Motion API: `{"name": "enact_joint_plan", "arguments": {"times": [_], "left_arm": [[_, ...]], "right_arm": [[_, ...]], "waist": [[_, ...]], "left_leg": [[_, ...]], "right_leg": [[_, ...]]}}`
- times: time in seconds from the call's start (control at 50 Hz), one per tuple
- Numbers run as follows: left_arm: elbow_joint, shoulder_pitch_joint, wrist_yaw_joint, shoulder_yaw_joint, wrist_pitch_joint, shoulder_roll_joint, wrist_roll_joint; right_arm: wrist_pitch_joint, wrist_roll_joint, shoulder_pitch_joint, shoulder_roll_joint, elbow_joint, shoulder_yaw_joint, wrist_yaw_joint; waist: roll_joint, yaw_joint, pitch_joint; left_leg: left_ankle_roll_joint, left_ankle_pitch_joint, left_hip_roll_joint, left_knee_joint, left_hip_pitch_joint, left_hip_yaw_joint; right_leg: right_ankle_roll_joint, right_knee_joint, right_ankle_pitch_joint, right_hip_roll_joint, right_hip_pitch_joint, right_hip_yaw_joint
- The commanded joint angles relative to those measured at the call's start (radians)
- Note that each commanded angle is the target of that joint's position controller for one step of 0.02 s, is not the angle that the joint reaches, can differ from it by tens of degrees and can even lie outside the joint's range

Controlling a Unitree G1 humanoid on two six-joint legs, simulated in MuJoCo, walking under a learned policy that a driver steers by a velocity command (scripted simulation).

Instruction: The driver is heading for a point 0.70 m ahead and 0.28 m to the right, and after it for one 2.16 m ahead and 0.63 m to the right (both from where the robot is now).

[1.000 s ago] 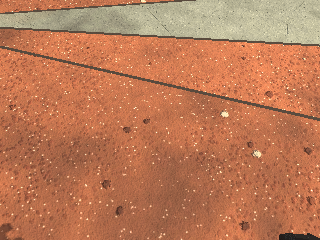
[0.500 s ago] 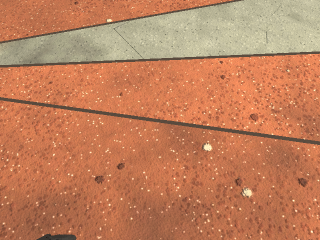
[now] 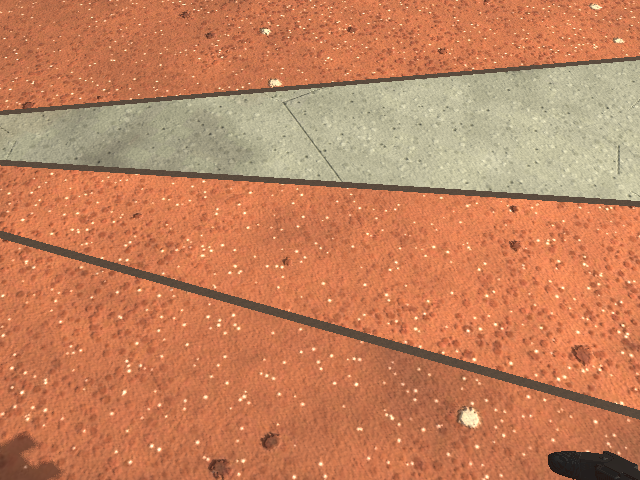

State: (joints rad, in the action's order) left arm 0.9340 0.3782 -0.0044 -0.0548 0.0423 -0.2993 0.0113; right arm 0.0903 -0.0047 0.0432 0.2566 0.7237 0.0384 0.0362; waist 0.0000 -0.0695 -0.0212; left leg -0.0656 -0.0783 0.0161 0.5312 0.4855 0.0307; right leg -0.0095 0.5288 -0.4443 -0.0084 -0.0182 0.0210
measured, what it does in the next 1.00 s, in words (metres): walks ahead, turning right: right foot, then left foot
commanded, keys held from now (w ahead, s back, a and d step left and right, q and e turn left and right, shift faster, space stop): w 0.02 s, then w+e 0.96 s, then e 0.02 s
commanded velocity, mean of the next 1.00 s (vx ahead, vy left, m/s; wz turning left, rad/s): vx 0.50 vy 0.00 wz -0.45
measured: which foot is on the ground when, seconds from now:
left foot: down 0.00-0.54, up 0.56-0.98, down 1.00-1.00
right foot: down 0.00-0.00, up 0.02-0.50, down 0.52-1.00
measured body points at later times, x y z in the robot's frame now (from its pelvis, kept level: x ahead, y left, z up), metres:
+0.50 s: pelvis +0.27 -0.02 +0.00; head +0.30 -0.04 +0.45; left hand +0.51 +0.17 -0.09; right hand +0.23 -0.30 -0.14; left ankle +0.11 +0.11 -0.72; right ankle +0.39 -0.15 -0.71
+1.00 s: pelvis +0.56 -0.09 +0.00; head +0.58 -0.11 +0.45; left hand +0.73 +0.16 -0.11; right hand +0.65 -0.42 -0.07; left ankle +0.73 -0.05 -0.73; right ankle +0.39 -0.14 -0.72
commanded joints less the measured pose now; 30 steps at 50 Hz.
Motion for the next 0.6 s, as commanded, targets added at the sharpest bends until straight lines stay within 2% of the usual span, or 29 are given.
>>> {"name": "enact_joint_plan", "arguments": {"times": [0.02, 0.04, 0.06, 0.08, 0.1, 0.14, 0.18, 0.24, 0.3, 0.34, 0.4, 0.42, 0.46, 0.48, 0.5, 0.52, 0.54, 0.56, 0.58, 0.6], "left_arm": [[-0.075, 0.056, 0.009, 0.009, 0.052, -0.053, -0.003], [-0.096, -0.027, 0.016, -0.013, 0.064, -0.132, 0.031], [-0.109, -0.089, 0.015, -0.013, 0.066, -0.13, 0.038], [-0.111, -0.117, 0.011, -0.016, 0.059, -0.118, 0.027], [-0.103, -0.101, 0.006, -0.022, 0.045, -0.108, 0.02], [-0.085, -0.058, 0.003, -0.018, 0.016, -0.063, 0.019], [-0.098, -0.083, -0.001, -0.02, 0.002, -0.051, 0.018], [-0.123, -0.146, 0.003, -0.024, 0.005, -0.045, 0.011], [-0.153, -0.238, 0.021, -0.015, 0.012, -0.022, 0.006], [-0.183, -0.305, 0.032, -0.006, 0.012, -0.007, 0.004], [-0.234, -0.374, 0.051, -0.004, 0.011, -0.008, 0.006], [-0.249, -0.383, 0.058, -0.005, 0.01, -0.013, 0.007], [-0.265, -0.354, 0.068, -0.018, 0.007, -0.037, 0.008], [-0.261, -0.3, 0.069, -0.031, 0.003, -0.059, 0.008], [-0.238, -0.183, 0.067, -0.053, 0.001, -0.096, 0.011], [-0.197, -0.017, 0.052, -0.087, -0.002, -0.159, 0.013], [-0.18, 0.074, 0.03, -0.119, -0.009, -0.276, 0.015], [-0.209, 0.052, 0.033, -0.105, 0.003, -0.271, 0.016], [-0.21, 0.044, 0.035, -0.081, 0.013, -0.192, 0.006], [-0.214, -0.005, 0.034, -0.071, 0.021, -0.156, 0.005]], "right_arm": [[-0.006, -0.001, 0.426, 0.238, 0.05, 0.078, -0.013], [-0.006, -0.002, 0.348, 0.189, 0.041, 0.06, -0.015], [-0.006, 0.001, 0.275, 0.16, 0.027, 0.052, -0.018], [-0.003, 0.006, 0.215, 0.127, 0.025, 0.042, -0.016], [0.005, 0.013, 0.178, 0.101, 0.025, 0.034, -0.014], [0.021, 0.018, 0.16, 0.099, 0.04, 0.037, -0.013], [0.03, 0.024, 0.17, 0.118, 0.061, 0.044, -0.018], [0.03, 0.025, 0.19, 0.131, 0.086, 0.048, -0.032], [0.025, 0.019, 0.198, 0.146, 0.1, 0.049, -0.044], [0.016, 0.013, 0.238, 0.16, 0.121, 0.053, -0.05], [-0.009, 0.0, 0.28, 0.174, 0.148, 0.061, -0.052], [-0.019, -0.004, 0.281, 0.18, 0.152, 0.064, -0.054], [-0.035, -0.009, 0.256, 0.206, 0.144, 0.072, -0.061], [-0.044, -0.01, 0.245, 0.219, 0.139, 0.076, -0.067], [-0.053, -0.011, 0.23, 0.226, 0.133, 0.077, -0.072], [-0.054, -0.011, 0.221, 0.219, 0.123, 0.072, -0.076], [-0.034, 0.023, 0.293, 0.115, 0.081, 0.039, -0.065], [0.01, 0.015, 0.288, 0.072, 0.057, 0.015, -0.047], [0.044, -0.026, 0.166, 0.15, 0.033, 0.036, -0.03], [0.06, -0.04, 0.118, 0.152, 0.015, 0.034, -0.026]], "waist": [[-0.246, 0.184, 0.416], [-0.167, 0.179, 0.25], [-0.103, 0.154, 0.154], [-0.071, 0.125, 0.079], [-0.094, 0.091, 0.048], [-0.107, 0.062, 0.035], [-0.083, 0.057, 0.009], [-0.062, 0.07, -0.01], [-0.053, 0.101, -0.035], [-0.037, 0.131, -0.059], [-0.032, 0.149, -0.08], [-0.037, 0.144, -0.08], [-0.068, 0.107, -0.039], [-0.09, 0.071, 0.005], [-0.089, 0.004, 0.069], [-0.05, -0.08, 0.155], [0.176, -0.047, 0.261], [0.215, -0.012, 0.392], [0.121, -0.062, 0.316], [0.074, -0.039, 0.201]], "left_leg": [[-0.271, -0.209, 0.379, -0.206, -0.898, -0.76], [-0.215, -0.266, 0.354, -0.227, -0.77, -0.615], [-0.178, -0.231, 0.316, -0.251, -0.622, -0.477], [-0.156, -0.173, 0.276, -0.294, -0.491, -0.379], [-0.134, -0.115, 0.243, -0.33, -0.404, -0.301], [-0.134, -0.03, 0.224, -0.384, -0.317, -0.205], [-0.138, 0.049, 0.224, -0.411, -0.306, -0.128], [-0.123, 0.128, 0.213, -0.422, -0.348, -0.03], [-0.097, 0.14, 0.196, -0.438, -0.363, 0.062], [-0.095, 0.154, 0.219, -0.433, -0.42, 0.088], [-0.088, 0.233, 0.261, -0.378, -0.559, 0.112], [-0.081, 0.296, 0.273, -0.348, -0.594, 0.121], [-0.059, 0.595, 0.277, -0.238, -0.628, 0.151], [-0.047, 0.762, 0.273, -0.14, -0.631, 0.163], [-0.028, 0.846, 0.252, 0.025, -0.598, 0.181], [0.01, 0.731, 0.207, 0.264, -0.455, 0.196], [0.071, 0.097, 0.089, 0.639, -0.046, 0.189], [0.091, -0.517, -0.082, 0.86, 0.21, -0.031], [0.062, -0.459, -0.015, 0.886, 0.32, -0.134], [0.039, -0.37, 0.03, 0.819, 0.332, -0.121]], "right_leg": [[-0.016, 0.726, -0.134, 0.052, -0.664, -0.12], [-0.032, 0.785, -0.088, -0.008, -0.752, -0.142], [-0.038, 0.748, 0.007, -0.062, -0.741, -0.116], [-0.033, 0.683, 0.077, -0.095, -0.707, -0.104], [-0.028, 0.633, 0.132, -0.124, -0.646, -0.115], [-0.013, 0.608, 0.188, -0.13, -0.577, -0.118], [0.001, 0.564, 0.261, -0.127, -0.621, -0.137], [0.011, 0.413, 0.421, -0.111, -0.676, -0.147], [0.005, 0.238, 0.549, -0.099, -0.638, -0.079], [-0.005, 0.167, 0.561, -0.095, -0.651, -0.052], [-0.03, 0.104, 0.48, -0.086, -0.709, -0.022], [-0.043, 0.093, 0.432, -0.078, -0.71, -0.006], [-0.077, 0.087, 0.329, -0.028, -0.621, 0.052], [-0.098, 0.096, 0.275, 0.009, -0.535, 0.083], [-0.126, 0.072, 0.269, 0.051, -0.38, 0.101], [-0.169, 0.005, 0.324, 0.066, -0.11, 0.054], [-0.306, -0.004, 0.296, -0.18, 0.274, -0.368], [-0.447, -0.191, 0.162, -0.337, 0.443, -0.854], [-0.384, -0.234, 0.163, -0.311, 0.403, -0.753], [-0.341, -0.235, 0.221, -0.272, 0.269, -0.606]]}}
Velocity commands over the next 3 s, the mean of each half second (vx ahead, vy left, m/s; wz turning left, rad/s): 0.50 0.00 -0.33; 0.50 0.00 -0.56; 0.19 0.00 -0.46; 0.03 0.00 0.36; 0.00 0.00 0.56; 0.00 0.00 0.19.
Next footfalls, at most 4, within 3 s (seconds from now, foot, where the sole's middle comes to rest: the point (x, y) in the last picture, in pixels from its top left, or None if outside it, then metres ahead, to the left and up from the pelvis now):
0.52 right None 0.43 -0.15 -0.76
1.00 left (381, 346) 0.77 -0.07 -0.76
1.46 right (501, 389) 0.68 -0.33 -0.76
1.84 left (396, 336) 0.79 -0.10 -0.76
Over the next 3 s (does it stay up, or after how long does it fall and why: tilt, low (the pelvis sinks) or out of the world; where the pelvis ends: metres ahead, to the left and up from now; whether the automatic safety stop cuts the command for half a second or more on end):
stays up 0.73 -0.15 0.02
